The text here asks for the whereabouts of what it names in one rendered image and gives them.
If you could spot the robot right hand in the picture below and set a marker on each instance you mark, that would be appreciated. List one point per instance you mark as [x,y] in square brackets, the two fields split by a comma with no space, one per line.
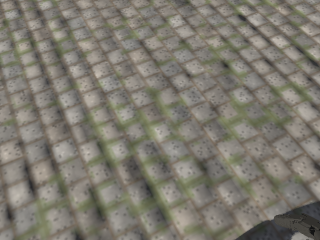
[304,223]

